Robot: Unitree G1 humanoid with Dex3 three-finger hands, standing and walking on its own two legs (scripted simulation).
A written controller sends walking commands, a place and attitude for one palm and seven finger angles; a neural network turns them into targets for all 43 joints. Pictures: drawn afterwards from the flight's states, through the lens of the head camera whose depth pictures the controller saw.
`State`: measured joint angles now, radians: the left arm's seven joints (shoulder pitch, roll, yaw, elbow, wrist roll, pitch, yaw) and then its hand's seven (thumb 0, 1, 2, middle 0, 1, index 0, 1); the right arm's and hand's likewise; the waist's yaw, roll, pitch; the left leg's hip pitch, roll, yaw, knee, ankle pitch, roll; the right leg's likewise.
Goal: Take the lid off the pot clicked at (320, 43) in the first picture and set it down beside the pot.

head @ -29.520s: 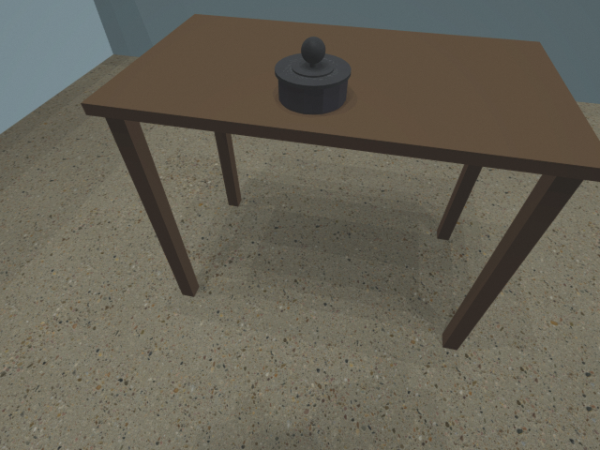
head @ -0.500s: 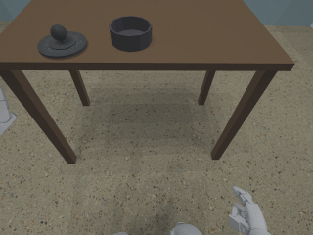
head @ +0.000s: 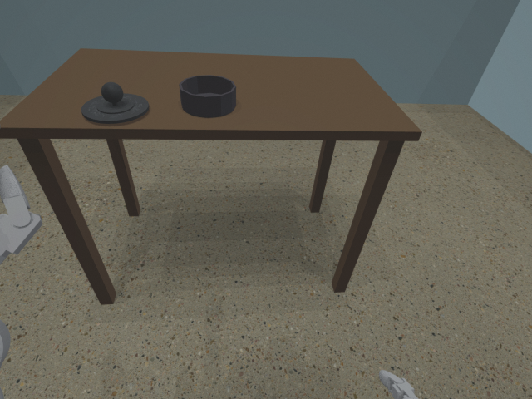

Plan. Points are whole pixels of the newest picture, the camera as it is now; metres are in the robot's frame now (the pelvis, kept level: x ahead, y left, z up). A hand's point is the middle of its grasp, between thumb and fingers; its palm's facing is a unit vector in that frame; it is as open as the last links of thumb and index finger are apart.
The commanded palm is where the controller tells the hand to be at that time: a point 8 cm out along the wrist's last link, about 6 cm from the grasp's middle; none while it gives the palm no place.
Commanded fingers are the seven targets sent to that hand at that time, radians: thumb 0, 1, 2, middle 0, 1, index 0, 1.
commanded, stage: stop stepping back and stand still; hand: left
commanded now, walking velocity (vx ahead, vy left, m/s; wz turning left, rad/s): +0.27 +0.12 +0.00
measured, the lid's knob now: (112, 92) +0.83 +0.40 +0.11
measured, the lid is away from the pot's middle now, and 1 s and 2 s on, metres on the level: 0.25 0.25 0.25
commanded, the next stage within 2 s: let the arm hang, fingers relaxed in 0.24 s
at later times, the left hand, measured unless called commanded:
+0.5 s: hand out of the picture +0.18 +0.17 -0.13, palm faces +0.08 -0.96 -0.26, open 7.4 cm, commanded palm none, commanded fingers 0.00 0.90 0.90 -0.20 -0.30 -0.20 -0.30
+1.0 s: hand out of the picture +0.11 +0.20 -0.18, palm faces +0.05 -0.96 -0.26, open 7.4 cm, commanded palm none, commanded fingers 0.00 0.90 0.90 -0.20 -0.30 -0.20 -0.30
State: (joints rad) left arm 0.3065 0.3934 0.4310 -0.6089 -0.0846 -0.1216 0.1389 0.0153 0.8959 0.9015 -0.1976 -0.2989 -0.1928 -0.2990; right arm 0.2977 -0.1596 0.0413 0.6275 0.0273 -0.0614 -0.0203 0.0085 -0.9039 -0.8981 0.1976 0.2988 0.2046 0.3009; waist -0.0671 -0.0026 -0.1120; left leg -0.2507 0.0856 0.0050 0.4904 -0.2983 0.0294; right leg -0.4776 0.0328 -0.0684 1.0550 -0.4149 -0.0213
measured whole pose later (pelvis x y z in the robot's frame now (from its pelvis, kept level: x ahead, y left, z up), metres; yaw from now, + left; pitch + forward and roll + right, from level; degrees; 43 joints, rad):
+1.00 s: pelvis +0.07 +0.00 -0.01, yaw +2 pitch +1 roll +0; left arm 0.19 0.18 0.03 1.06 0.00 -0.01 0.04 0.00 0.91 0.90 -0.20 -0.30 -0.19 -0.30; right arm 0.35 -0.10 -0.03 1.01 -0.01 0.00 -0.04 0.00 -0.91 -0.90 0.20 0.30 0.20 0.30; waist -0.04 0.04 0.06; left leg -0.13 -0.01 0.07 0.50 -0.39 0.03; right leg -0.25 -0.01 0.03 0.57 -0.33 0.01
